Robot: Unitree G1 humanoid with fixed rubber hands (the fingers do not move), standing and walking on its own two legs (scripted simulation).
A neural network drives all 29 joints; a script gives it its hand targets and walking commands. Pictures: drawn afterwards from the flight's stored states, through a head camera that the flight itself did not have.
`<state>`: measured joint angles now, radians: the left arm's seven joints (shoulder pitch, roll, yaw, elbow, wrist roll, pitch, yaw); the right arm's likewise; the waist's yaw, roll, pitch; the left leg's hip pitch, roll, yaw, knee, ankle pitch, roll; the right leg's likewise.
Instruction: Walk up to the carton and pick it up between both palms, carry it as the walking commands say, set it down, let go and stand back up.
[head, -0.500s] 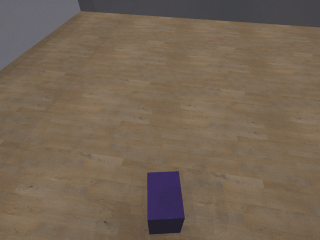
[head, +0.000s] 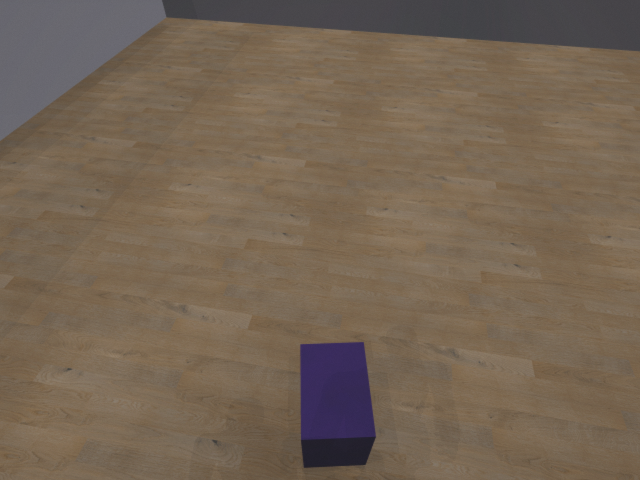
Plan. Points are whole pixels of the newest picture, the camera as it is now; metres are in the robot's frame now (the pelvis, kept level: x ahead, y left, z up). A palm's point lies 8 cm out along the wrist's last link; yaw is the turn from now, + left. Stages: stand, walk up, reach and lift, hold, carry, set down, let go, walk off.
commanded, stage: walk up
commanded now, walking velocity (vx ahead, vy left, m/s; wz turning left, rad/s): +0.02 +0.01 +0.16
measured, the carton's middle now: (333, 405) +0.45 -0.03 -0.64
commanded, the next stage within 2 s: stand in 0.36 s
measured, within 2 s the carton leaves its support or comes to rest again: neither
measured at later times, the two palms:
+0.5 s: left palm out of the picture +0.02 +0.25 -0.13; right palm out of the picture +0.05 -0.22 -0.14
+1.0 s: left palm out of the picture +0.16 +0.23 -0.12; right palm (488, 460) +0.19 -0.22 -0.12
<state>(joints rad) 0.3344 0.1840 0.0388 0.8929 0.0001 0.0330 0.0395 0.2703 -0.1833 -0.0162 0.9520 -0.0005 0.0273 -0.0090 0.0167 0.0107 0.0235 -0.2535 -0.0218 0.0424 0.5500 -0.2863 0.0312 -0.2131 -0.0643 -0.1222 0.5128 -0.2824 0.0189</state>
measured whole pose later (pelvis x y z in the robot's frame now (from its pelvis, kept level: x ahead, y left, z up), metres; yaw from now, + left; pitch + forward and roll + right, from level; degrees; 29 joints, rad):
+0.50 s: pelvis +0.01 +0.01 +0.00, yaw +2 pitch +0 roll +0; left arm 0.32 0.18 0.04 0.89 0.00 0.03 0.04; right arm 0.28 -0.18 -0.02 0.95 0.00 0.02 -0.02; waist 0.02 0.01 0.03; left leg -0.26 -0.06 0.02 0.55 -0.29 0.06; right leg -0.21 -0.07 -0.13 0.54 -0.33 0.02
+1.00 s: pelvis +0.01 -0.01 -0.01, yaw +2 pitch -1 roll +0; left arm -0.02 0.18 0.00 0.76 0.00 0.38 0.03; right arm -0.02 -0.19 -0.02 0.72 0.00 0.35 0.02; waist 0.01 0.01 0.08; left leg -0.30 -0.04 0.02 0.65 -0.34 0.06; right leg -0.25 -0.06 -0.13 0.65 -0.38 0.00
